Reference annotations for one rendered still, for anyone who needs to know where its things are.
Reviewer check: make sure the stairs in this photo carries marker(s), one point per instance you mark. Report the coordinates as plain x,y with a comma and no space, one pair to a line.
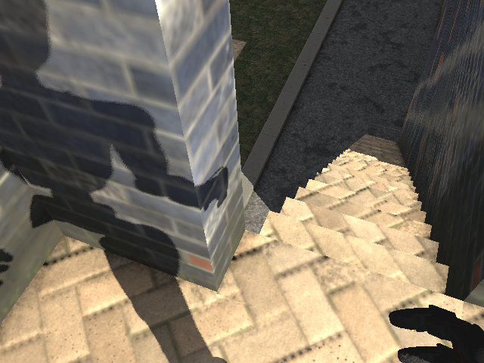
363,210

